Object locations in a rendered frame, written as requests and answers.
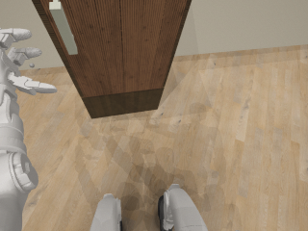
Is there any right robot shin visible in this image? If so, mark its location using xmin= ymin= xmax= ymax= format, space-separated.
xmin=163 ymin=184 xmax=180 ymax=230

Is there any left robot hand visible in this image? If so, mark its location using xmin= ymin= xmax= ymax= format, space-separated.
xmin=0 ymin=28 xmax=58 ymax=95

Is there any right robot foot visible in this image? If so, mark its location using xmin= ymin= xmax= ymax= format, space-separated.
xmin=158 ymin=195 xmax=172 ymax=231

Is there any left robot forearm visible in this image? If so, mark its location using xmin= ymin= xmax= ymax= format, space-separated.
xmin=0 ymin=84 xmax=27 ymax=156

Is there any handle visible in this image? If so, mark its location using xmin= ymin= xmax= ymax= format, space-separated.
xmin=49 ymin=0 xmax=78 ymax=55

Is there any cupboard door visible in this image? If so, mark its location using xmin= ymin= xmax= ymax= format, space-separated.
xmin=39 ymin=0 xmax=188 ymax=97

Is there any left robot upper arm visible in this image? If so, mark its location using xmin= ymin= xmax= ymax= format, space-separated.
xmin=0 ymin=152 xmax=39 ymax=231

